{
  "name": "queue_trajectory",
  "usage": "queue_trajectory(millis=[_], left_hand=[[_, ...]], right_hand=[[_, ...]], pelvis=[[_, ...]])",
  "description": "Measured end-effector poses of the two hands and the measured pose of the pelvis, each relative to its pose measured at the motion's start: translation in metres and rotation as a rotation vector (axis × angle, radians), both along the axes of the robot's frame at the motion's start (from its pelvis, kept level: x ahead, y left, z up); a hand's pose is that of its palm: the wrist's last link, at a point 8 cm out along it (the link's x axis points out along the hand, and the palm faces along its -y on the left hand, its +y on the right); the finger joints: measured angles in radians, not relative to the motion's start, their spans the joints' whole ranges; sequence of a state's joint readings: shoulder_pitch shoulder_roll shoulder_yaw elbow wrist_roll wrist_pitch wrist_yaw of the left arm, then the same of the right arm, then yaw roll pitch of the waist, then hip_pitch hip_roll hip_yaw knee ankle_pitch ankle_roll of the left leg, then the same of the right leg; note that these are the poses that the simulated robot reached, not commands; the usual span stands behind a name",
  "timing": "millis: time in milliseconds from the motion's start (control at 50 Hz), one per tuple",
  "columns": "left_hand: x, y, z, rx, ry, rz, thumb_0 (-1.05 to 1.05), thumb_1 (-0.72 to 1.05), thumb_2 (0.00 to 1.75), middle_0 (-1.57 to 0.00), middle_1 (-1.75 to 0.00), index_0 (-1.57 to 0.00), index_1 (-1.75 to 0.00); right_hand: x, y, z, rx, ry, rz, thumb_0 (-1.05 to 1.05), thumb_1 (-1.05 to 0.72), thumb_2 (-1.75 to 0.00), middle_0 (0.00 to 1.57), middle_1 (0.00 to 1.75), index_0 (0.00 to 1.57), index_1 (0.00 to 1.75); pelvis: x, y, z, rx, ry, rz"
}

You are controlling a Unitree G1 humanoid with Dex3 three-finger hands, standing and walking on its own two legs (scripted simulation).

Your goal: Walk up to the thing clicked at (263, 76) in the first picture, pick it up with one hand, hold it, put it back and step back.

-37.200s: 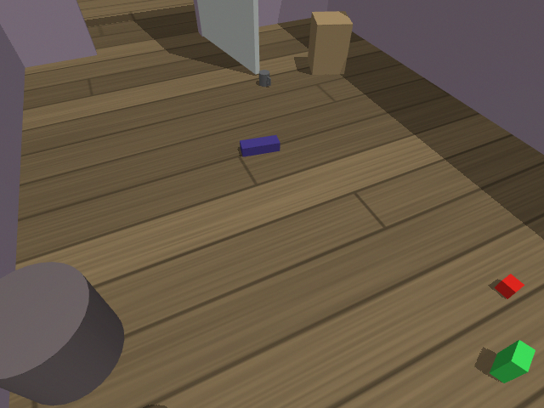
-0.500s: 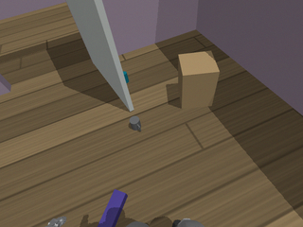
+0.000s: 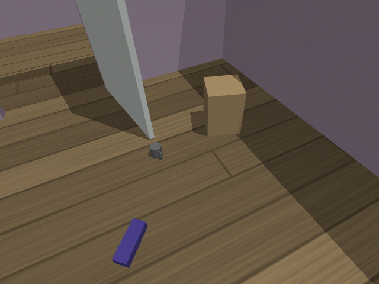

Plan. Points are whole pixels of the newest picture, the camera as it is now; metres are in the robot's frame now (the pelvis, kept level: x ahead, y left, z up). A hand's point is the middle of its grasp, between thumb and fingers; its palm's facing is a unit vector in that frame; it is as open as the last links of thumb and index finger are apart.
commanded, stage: step back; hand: left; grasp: from above
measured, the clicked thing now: (157, 151) +1.12 +0.26 -0.72
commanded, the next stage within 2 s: stand in 1.76 s
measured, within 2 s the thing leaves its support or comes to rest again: neither
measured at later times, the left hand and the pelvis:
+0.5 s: hand out of the picture +0.01 +0.39 -0.16, palm faces -0.05 -0.88 -0.48, open 7.4 cm; pelvis +0.00 +0.08 -0.03, yaw +0 degrees
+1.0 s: hand (70, 253) +0.26 +0.34 -0.15, palm faces -0.08 -0.92 -0.38, open 7.4 cm; pelvis +0.12 +0.10 -0.02, yaw -2 degrees
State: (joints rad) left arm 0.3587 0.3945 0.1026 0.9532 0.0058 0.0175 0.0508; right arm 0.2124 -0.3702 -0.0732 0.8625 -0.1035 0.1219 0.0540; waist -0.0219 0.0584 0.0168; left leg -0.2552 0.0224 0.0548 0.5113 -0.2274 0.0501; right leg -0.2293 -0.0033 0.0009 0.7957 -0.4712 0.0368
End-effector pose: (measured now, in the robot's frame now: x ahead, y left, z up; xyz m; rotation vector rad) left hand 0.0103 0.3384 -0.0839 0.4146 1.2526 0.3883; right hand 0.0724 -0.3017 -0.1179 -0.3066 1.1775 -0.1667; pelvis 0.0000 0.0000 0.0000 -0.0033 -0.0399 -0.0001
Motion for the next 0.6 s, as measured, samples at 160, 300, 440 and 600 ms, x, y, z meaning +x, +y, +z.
queue_trajectory(millis=[160, 300, 440, 600], left_hand=[[-0.084, -0.009, 0.000, 0.027, 0.061, 0.018, 0.01, 0.90, 0.89, -0.21, -0.30, -0.21, -0.30], [-0.088, 0.010, 0.005, 0.017, 0.060, -0.006, 0.01, 0.89, 0.89, -0.21, -0.30, -0.21, -0.30], [-0.039, 0.065, -0.017, -0.017, 0.026, -0.054, 0.01, 0.89, 0.89, -0.21, -0.30, -0.21, -0.30], [0.068, 0.095, -0.036, -0.081, -0.037, -0.152, 0.01, 0.90, 0.89, -0.20, -0.30, -0.20, -0.30]], right_hand=[[-0.015, -0.007, -0.008, 0.040, -0.065, 0.036, 0.00, -0.91, -0.90, 0.20, 0.30, 0.20, 0.30], [-0.045, -0.012, -0.005, 0.013, 0.011, 0.000, 0.00, -0.91, -0.90, 0.20, 0.30, 0.20, 0.30], [-0.034, 0.022, -0.001, -0.048, 0.067, 0.001, 0.01, -0.91, -0.90, 0.20, 0.30, 0.20, 0.30], [-0.026, 0.079, 0.008, -0.061, 0.007, -0.083, 0.00, -0.91, -0.90, 0.20, 0.30, 0.20, 0.30]], pelvis=[[-0.039, -0.002, -0.007, -0.014, -0.024, -0.032], [-0.039, 0.019, -0.005, 0.004, -0.024, 0.004], [-0.016, 0.062, -0.017, -0.011, 0.001, 0.033], [0.025, 0.100, -0.016, 0.006, -0.018, -0.005]])
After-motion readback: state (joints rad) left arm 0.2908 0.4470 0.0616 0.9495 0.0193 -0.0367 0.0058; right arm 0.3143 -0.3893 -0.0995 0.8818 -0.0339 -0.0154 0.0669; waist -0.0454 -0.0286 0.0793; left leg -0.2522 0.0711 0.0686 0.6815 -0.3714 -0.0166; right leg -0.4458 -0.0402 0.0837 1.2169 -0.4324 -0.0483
